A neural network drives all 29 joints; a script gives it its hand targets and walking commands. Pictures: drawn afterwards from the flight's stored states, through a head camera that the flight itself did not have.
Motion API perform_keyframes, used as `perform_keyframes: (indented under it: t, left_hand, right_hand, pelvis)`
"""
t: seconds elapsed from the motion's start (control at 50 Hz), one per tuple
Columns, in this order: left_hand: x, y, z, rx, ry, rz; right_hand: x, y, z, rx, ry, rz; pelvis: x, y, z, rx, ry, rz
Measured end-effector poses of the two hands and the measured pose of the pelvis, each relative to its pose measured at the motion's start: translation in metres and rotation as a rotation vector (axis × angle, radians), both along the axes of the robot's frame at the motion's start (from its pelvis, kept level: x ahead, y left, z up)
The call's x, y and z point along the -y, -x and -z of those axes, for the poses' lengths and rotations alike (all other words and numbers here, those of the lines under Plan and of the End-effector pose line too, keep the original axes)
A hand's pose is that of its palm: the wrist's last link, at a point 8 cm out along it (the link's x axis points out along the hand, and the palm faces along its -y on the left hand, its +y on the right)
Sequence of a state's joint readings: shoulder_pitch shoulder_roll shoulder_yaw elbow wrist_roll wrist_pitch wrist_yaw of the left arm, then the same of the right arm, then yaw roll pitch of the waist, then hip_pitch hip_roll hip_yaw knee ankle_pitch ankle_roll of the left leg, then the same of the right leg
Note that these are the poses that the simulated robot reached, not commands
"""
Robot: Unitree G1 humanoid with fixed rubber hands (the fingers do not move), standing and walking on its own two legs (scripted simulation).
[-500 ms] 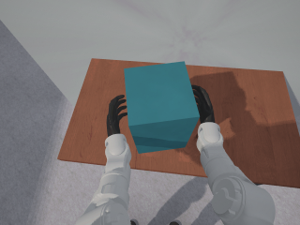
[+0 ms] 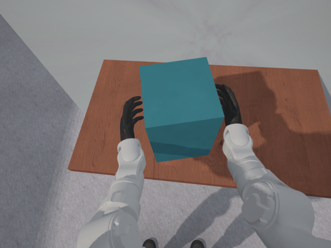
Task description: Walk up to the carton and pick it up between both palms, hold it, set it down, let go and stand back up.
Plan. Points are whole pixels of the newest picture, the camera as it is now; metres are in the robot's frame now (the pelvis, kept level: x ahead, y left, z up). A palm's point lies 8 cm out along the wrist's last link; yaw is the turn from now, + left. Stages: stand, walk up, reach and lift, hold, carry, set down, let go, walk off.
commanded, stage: set down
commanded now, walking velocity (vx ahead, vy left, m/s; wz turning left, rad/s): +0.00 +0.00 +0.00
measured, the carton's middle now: (178, 116) +0.47 +0.05 -0.04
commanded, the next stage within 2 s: none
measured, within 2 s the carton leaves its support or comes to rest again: neither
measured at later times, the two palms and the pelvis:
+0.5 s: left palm (128, 135) +0.38 +0.17 -0.01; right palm (231, 115) +0.46 -0.08 +0.00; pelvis +0.00 -0.01 +0.00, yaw +1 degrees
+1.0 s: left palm (104, 134) +0.37 +0.21 +0.02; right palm (251, 106) +0.47 -0.12 +0.04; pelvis -0.02 -0.01 -0.02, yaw +2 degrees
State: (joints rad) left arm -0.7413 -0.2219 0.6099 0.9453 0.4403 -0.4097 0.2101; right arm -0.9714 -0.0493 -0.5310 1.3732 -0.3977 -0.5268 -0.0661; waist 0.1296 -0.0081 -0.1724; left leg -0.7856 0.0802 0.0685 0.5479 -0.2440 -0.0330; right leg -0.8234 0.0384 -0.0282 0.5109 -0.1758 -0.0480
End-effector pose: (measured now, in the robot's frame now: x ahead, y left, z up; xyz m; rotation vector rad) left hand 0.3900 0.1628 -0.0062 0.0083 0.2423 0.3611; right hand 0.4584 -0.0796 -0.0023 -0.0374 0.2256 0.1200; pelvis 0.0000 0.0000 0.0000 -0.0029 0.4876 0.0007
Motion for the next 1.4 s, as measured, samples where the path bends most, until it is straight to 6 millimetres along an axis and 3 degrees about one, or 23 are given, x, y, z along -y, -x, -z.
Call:
perform_keyframes:
  t: [0.48, 0.62, 0.74, 0.9, 1.04, 1.2, 1.4]
  left_hand:
    - [-0.001, 0.006, 0.007, -0.084, 0.045, -0.007]
    - [-0.013, 0.013, 0.006, -0.095, 0.055, -0.02]
    - [-0.034, 0.024, 0.004, -0.105, 0.059, -0.06]
    - [-0.055, 0.024, -0.015, -0.066, 0.047, -0.075]
    - [-0.044, 0.022, -0.027, -0.058, 0.075, -0.036]
    - [-0.033, 0.011, -0.052, -0.029, 0.079, -0.025]
    - [-0.048, 0.013, -0.085, -0.046, 0.038, -0.059]
  right_hand:
    - [0.001, -0.005, 0.0, -0.056, 0.038, -0.047]
    - [0.003, -0.004, 0.0, -0.076, 0.061, -0.065]
    - [0.008, 0.001, 0.001, -0.106, 0.06, -0.072]
    - [0.025, -0.009, -0.022, -0.078, 0.035, -0.059]
    - [0.038, -0.014, -0.043, -0.085, 0.058, -0.063]
    - [0.029, -0.018, -0.062, -0.069, 0.024, -0.085]
    - [0.044, -0.023, -0.086, -0.058, 0.004, -0.05]
  pelvis:
    - [0.008, 0.004, 0.004, -0.007, -0.004, -0.012]
    - [0.006, 0.01, 0.007, -0.018, 0.004, -0.019]
    - [0.004, 0.015, 0.012, -0.02, 0.011, -0.027]
    - [0.003, 0.02, 0.02, -0.016, 0.012, -0.034]
    - [0.006, 0.024, 0.018, 0.019, 0.004, -0.03]
    - [0.011, 0.027, 0.016, 0.027, 0.003, -0.035]
    - [0.014, 0.033, 0.009, 0.061, 0.0, -0.04]
